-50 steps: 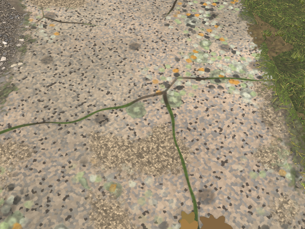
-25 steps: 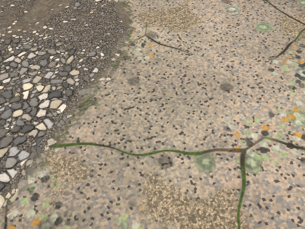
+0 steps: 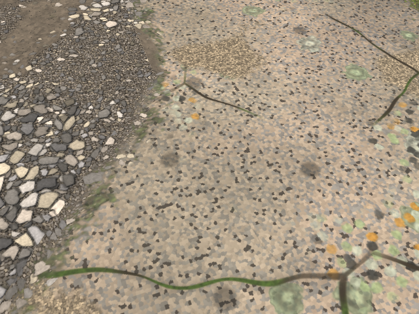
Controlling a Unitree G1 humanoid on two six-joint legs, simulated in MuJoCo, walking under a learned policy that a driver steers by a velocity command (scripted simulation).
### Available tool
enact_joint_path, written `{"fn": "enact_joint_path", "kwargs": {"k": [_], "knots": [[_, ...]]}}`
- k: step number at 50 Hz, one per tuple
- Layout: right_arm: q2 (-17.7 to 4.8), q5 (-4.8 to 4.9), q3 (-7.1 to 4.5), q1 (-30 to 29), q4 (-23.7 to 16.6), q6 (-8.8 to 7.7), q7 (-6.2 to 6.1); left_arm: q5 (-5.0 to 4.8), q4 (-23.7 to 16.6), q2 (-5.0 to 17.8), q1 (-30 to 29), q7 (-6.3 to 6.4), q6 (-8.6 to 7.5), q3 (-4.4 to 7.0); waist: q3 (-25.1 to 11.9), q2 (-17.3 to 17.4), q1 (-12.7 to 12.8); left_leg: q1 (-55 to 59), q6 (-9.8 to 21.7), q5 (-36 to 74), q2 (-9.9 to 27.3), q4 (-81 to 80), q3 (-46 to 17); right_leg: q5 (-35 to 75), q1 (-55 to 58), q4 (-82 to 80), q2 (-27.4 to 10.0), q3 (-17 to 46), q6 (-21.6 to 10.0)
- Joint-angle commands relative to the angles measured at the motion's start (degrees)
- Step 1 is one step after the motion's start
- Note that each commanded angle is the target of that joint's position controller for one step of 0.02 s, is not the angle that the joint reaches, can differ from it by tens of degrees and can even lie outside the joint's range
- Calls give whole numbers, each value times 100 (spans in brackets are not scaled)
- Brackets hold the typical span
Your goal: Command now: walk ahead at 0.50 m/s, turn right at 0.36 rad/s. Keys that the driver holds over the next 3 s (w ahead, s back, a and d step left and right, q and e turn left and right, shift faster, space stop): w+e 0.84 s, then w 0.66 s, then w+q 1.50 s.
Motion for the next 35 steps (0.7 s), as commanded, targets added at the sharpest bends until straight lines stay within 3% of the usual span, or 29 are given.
{"fn": "enact_joint_path", "kwargs": {"k": [1, 5, 9, 12, 13, 14, 15, 16, 17, 18, 19, 20, 21, 24, 26, 29, 32, 35], "knots": [[-698, -28, -181, -355, -281, -160, -84, 35, -274, 152, 73, -21, 5, 40, 25, 620, 162, 29, 774, 1452, 1554, -1101, -574, 935, -277, -631, -153, 262, 49], [-907, 34, -239, -152, -102, -106, -154, 77, -519, -5, -681, -176, -43, -53, 275, 484, -120, 272, 642, 1503, 1585, -1189, -14, 1698, -163, -1883, -32, -185, -73], [-1058, 160, -310, 136, 123, 57, -181, 74, -850, 50, -1184, -312, -39, -61, 416, 482, -248, 1158, 538, 2057, 1841, -804, 204, 1159, -445, -2444, 77, -465, -333], [-1293, 216, -368, 0, 119, 203, -236, 58, -938, 293, -833, -363, -1, 71, -32, 758, 100, 1494, 341, 4630, 1857, 266, 407, 285, 375, -2468, 573, -954, -661], [-1348, 233, -373, -88, 96, 259, -253, 37, -830, 484, -253, -348, 17, 185, -369, 801, 447, 1390, 242, 5276, 1768, 1124, 487, 103, 1127, -2513, 827, -1090, -816], [-1307, 259, -337, -176, 66, 278, -269, 28, -605, 804, 664, -278, 31, 374, -847, 667, 951, 818, 31, 4968, 1526, 2392, 611, 420, 2519, -2902, 1063, -1033, -1042], [-965, 88, -206, -6, -47, 213, -278, 19, -474, 1379, 1354, -143, 102, 554, -1333, -271, 1077, -693, -272, 2356, 1169, 4264, 609, 628, 4163, -3044, 161, 511, -1414], [-318, 31, 1, 344, -330, 28, -200, 6, -667, 1712, 985, -150, 41, 573, -1978, -1394, 419, -3020, -616, -2191, -177, 6207, -367, -625, 5746, -4013, -1101, 3951, -2621], [-839, 232, -71, -264, -385, -199, -107, 49, -760, 1194, 1047, -201, -39, 412, -2168, -478, 847, -3611, -425, -2123, 79, 6427, -1462, -949, 5826, -4597, -1202, 4252, -2433], [-941, 396, -92, -679, -524, -305, -68, 84, -741, 919, 909, -199, -115, 342, -1425, -248, 822, -3867, -267, -1679, 314, 6176, -1411, -660, 5250, -4603, -1041, 3428, -2192], [-867, 308, -76, -727, -497, -349, -108, 67, -768, 773, 562, -203, -164, 295, -852, 284, 520, -3677, -225, -1250, 584, 5597, -1384, 14, 4358, -4580, -778, 2738, -1991], [-941, 139, -125, -722, -435, -328, -151, 76, -829, 547, 238, -175, -183, 235, -651, 278, 325, -3300, -260, -1010, 760, 5087, -1379, 627, 3722, -4604, -575, 2232, -1874], [-954, 87, -151, -619, -406, -263, -144, 144, -934, 474, 72, -140, -187, 194, -551, 146, 163, -2936, -304, -836, 837, 4894, -1399, 1042, 3265, -4713, -431, 1989, -1848], [-763, 18, -120, -604, -438, -91, -142, 122, -966, 621, 124, -45, -205, 232, -419, 144, 54, -2703, -568, -516, 802, 4143, -1224, 1828, 2627, -4900, -255, 1514, -1871], [-634, 8, -61, -1020, -571, -49, -149, 103, -929, 764, 269, 36, -187, 272, -259, 105, 166, -2747, -723, 139, 696, 3331, -1134, 1872, 2376, -4934, -69, 1220, -1745], [-479, 42, 20, -1640, -708, -82, -92, 65, -884, 782, 462, 97, -119, 282, -188, -119, 429, -2320, -776, 1288, 409, 1978, -1078, 1277, 2129, -4826, 243, 974, -1435], [-581, 137, 6, -2038, -831, -146, -13, 34, -789, 795, 757, 111, -64, 293, -168, -206, 600, -2061, -739, 1599, 231, 1366, -1146, 795, 2281, -4624, 108, 1315, -1341], [-807, 158, -75, -1966, -841, -230, 53, 38, -770, 739, 825, 144, -15, 293, -199, -332, 488, -1931, -547, 1106, 210, 1017, -1321, 639, 2801, -4112, -112, 1857, -1232]]}}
